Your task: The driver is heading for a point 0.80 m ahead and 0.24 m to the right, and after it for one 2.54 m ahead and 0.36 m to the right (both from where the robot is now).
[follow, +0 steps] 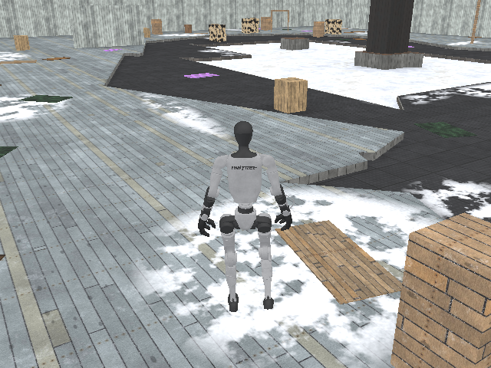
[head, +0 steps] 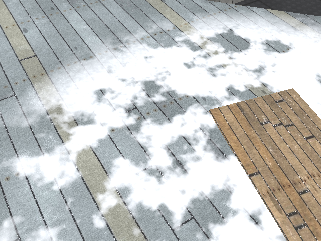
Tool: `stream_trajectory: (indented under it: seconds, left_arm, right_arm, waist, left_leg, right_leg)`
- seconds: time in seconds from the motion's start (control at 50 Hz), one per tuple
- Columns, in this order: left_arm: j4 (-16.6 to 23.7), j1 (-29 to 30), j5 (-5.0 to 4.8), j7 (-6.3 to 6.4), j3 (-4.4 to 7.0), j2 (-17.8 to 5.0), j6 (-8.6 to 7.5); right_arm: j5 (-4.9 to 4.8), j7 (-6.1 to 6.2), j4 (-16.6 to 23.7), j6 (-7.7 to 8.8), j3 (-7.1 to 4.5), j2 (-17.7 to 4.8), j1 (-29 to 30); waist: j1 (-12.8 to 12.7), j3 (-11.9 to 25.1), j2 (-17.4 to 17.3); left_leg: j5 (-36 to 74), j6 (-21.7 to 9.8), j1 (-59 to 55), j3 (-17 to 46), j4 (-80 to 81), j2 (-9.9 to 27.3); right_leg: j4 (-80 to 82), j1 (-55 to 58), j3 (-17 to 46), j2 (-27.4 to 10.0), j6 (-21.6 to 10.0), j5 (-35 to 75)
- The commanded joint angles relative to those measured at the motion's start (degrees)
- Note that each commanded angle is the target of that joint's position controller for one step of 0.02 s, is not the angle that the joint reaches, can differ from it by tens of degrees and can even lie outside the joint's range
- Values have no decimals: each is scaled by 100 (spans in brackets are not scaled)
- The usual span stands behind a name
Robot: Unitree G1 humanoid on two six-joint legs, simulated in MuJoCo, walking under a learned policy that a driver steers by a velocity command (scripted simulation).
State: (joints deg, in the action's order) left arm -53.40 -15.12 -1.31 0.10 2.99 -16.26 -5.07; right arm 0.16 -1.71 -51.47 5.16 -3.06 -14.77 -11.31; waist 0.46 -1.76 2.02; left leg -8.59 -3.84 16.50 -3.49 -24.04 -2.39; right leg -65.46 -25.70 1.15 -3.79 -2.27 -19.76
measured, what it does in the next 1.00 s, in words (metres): walks ahead, turning right: right foot, then left foot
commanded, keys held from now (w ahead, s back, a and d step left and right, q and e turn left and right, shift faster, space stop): w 0.16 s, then w+e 0.84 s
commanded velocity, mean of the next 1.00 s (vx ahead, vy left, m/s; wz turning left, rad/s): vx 0.50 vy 0.00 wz -0.36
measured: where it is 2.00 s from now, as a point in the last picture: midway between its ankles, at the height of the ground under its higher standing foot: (217, 135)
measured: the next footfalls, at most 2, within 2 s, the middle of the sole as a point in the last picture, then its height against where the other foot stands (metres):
right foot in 0.38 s outside the picture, level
left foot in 0.88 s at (162, 190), level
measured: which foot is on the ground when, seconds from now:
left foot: down 0.00-0.38, up 0.40-0.86, down 0.88-1.00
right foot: up 0.00-0.36, down 0.38-0.88, up 0.90-1.00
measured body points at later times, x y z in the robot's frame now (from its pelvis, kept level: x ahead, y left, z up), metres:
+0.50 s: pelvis +0.29 -0.07 -0.01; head +0.32 -0.08 +0.44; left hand +0.45 +0.18 -0.12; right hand +0.31 -0.34 -0.14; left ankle +0.17 +0.09 -0.65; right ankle +0.35 -0.15 -0.74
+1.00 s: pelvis +0.58 -0.07 +0.00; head +0.60 -0.07 +0.44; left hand +0.74 +0.17 -0.13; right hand +0.62 -0.38 -0.10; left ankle +0.67 +0.01 -0.74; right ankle +0.43 -0.15 -0.65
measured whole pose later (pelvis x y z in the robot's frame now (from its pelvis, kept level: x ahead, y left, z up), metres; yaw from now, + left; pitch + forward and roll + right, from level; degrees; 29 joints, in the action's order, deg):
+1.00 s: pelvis +0.58 -0.07 +0.00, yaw -25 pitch +2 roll +1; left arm -45.3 -19.5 -1.5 0.9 4.0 -17.0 -2.1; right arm 0.4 -0.5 -45.1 6.4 -3.1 -15.0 -6.7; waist -1.3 -0.8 2.1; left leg -9.3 -1.0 19.5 -1.3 -27.1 -1.3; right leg -65.6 -22.4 5.4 1.6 -1.5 -24.2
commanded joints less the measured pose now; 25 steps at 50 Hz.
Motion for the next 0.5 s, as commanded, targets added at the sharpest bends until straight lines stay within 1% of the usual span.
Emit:
stream_trajectory:
  seconds: [0.02,0.06,0.1,0.16,0.18,0.22,0.26,0.28,0.3,0.32,0.34,0.36,0.38,0.4,0.42,0.44,0.46,0.48,0.5]
  left_arm:
    - [285,-202,51,37,115,-334,51]
    - [433,146,94,58,121,-334,93]
    - [558,521,118,46,116,-302,78]
    - [714,1123,92,-14,58,-164,26]
    - [748,1278,66,-42,37,-139,18]
    - [835,1548,20,-105,9,-143,15]
    - [971,1779,-9,-184,0,-179,11]
    - [1041,1853,-19,-228,3,-211,8]
    - [1095,1868,-21,-270,12,-254,4]
    - [1117,1778,-13,-304,36,-318,4]
    - [1092,1530,6,-320,91,-427,13]
    - [963,955,26,-319,194,-582,28]
    - [711,83,23,-284,364,-867,50]
    - [604,-726,54,-218,539,-1425,86]
    - [566,-867,-24,-238,520,-1501,82]
    - [600,-874,-9,-223,377,-1024,71]
    - [695,-484,31,-203,341,-894,46]
    - [804,-131,72,-197,311,-802,29]
    - [903,151,118,-192,266,-664,21]
  right_arm:
    - [13,5,191,119,-113,-623,-23]
    - [3,65,98,131,-158,-794,-176]
    - [-14,132,15,101,-166,-846,-346]
    - [-58,185,-92,65,-159,-885,-586]
    - [-64,195,-138,58,-165,-923,-671]
    - [-67,203,-255,33,-179,-956,-869]
    - [-61,212,-363,-26,-191,-937,-1005]
    - [-62,224,-391,-60,-205,-948,-1014]
    - [-65,237,-393,-95,-224,-978,-982]
    - [-68,252,-369,-126,-244,-1024,-902]
    - [-68,271,-328,-157,-265,-1090,-801]
    - [-64,293,-282,-206,-273,-1119,-683]
    - [-28,332,-198,-252,-232,-1030,-687]
    - [67,334,16,-191,-112,-737,-977]
    - [148,228,36,0,99,-172,-1304]
    - [-83,141,104,193,-40,-737,-757]
    - [-233,110,288,317,-78,-910,-262]
    - [-168,140,326,373,-81,-894,-30]
    - [-65,174,327,354,-130,-902,-7]
  waist:
    - [-131,233,-655]
    - [-101,77,-526]
    - [-6,2,-473]
    - [190,-109,-496]
    - [250,-133,-504]
    - [369,-205,-504]
    - [412,-276,-473]
    - [393,-291,-472]
    - [347,-274,-493]
    - [254,-191,-547]
    - [93,11,-641]
    - [-238,378,-667]
    - [-601,879,-515]
    - [-672,1569,322]
    - [-409,2101,1267]
    - [-656,1887,812]
    - [-613,1127,557]
    - [-453,768,22]
    - [-227,528,-131]
  left_leg:
    - [610,-996,-630,1585,1592,1531]
    - [919,-1049,-627,1340,1742,1520]
    - [1101,-964,-752,1081,1789,1423]
    - [1076,-777,-778,690,1830,1211]
    - [991,-751,-889,587,1855,1225]
    - [933,-733,-1264,476,1815,1377]
    - [1091,-680,-1792,385,1660,1592]
    - [1256,-632,-2037,337,1541,1695]
    - [1562,-574,-2241,276,1379,1772]
    - [2167,-506,-2372,185,1133,1805]
    - [3153,-428,-2440,79,729,1790]
    - [4089,-315,-2374,-111,-60,1674]
    - [4211,-125,-1896,-364,-1254,1407]
    - [2516,185,89,-535,-3311,945]
    - [-2225,418,1991,146,-4765,-114]
    - [-2274,269,2652,907,-5276,174]
    - [-1743,152,2932,850,-5163,424]
    - [-1309,122,2730,813,-4781,639]
    - [-1050,163,2340,828,-4326,803]
  right_leg:
    - [278,-783,245,-507,75,466]
    - [826,-1113,209,-538,206,938]
    - [1540,-1292,168,-516,280,1613]
    - [2665,-1024,-40,-314,276,2485]
    - [2907,-970,-119,-250,262,2640]
    - [3181,-1022,-139,-196,199,2707]
    - [3350,-1232,-83,-155,59,2460]
    - [3402,-1306,-53,-126,-30,2232]
    - [3433,-1301,-71,-78,-121,1972]
    - [3450,-1118,-157,16,-215,1705]
    - [3430,-688,-317,187,-316,1455]
    - [3504,115,-515,417,-440,1420]
    - [3603,1369,-487,579,-605,1574]
    - [3520,3485,1416,-567,-1251,1443]
    - [4442,4813,4121,-1526,-1987,406]
    - [4790,4773,4087,-1433,-1773,-51]
    - [4888,4042,3331,-1260,-1578,369]
    - [4987,3250,2785,-1053,-1476,909]
    - [5103,2541,2376,-898,-1411,1502]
